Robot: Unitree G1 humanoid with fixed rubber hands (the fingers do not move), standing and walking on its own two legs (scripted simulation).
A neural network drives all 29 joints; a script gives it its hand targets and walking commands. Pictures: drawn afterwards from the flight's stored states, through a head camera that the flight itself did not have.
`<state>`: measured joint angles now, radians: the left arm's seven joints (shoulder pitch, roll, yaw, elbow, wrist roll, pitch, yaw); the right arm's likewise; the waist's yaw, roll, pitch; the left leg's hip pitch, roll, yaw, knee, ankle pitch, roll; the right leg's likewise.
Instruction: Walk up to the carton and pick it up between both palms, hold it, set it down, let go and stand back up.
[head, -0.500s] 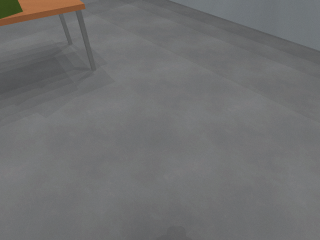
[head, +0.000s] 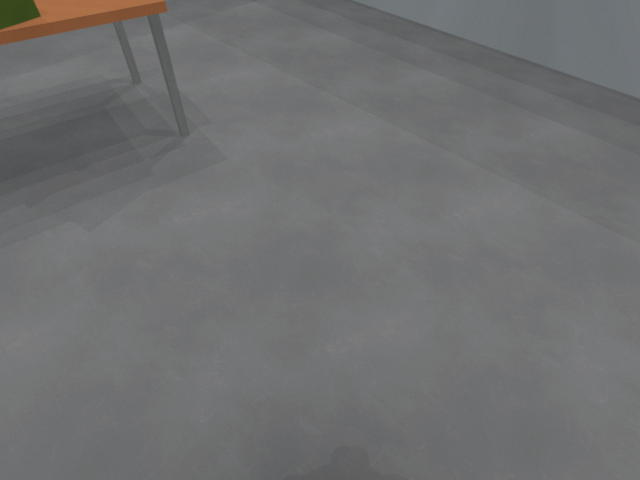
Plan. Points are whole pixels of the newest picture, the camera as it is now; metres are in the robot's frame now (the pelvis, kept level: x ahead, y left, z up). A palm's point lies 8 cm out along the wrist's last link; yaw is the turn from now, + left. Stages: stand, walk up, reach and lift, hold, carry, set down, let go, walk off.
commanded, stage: stand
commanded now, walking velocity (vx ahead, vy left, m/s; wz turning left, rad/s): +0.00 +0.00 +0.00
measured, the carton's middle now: out of the picture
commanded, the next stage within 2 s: walk up in 1.84 s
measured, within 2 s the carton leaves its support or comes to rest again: neither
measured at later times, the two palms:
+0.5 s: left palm out of the picture +0.01 +0.24 -0.14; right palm out of the picture +0.01 -0.24 -0.14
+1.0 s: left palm out of the picture +0.01 +0.24 -0.14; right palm out of the picture +0.01 -0.24 -0.14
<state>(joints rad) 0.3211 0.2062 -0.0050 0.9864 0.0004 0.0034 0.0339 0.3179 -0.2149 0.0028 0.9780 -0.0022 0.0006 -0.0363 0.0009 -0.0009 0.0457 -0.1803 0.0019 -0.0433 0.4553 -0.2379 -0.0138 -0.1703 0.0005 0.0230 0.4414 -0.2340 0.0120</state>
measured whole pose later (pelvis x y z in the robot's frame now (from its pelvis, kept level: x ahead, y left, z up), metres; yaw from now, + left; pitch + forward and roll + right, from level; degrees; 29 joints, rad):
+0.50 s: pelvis +0.00 +0.00 +0.00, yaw +0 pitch -2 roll +0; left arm 0.32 0.20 0.00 1.01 0.00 0.00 0.04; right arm 0.32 -0.20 0.00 1.00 0.00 -0.01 -0.04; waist 0.00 0.00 0.04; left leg -0.18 0.00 -0.04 0.45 -0.24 -0.01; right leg -0.17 0.00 0.03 0.44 -0.24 0.01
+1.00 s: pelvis +0.01 +0.00 +0.00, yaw -1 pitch -2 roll +0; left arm 0.31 0.19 0.00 1.02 0.00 0.00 0.04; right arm 0.31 -0.19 0.00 1.01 0.00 0.00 -0.04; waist 0.00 0.00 0.04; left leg -0.16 0.00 -0.04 0.44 -0.24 -0.02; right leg -0.16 0.00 0.03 0.44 -0.24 0.01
